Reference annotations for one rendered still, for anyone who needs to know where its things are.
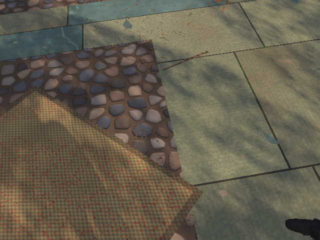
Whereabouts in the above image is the right robot hand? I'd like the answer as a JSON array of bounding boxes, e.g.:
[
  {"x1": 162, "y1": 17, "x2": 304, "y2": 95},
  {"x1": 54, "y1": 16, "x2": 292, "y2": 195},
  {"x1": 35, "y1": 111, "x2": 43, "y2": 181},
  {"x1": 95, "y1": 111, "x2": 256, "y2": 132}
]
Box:
[{"x1": 285, "y1": 218, "x2": 320, "y2": 240}]

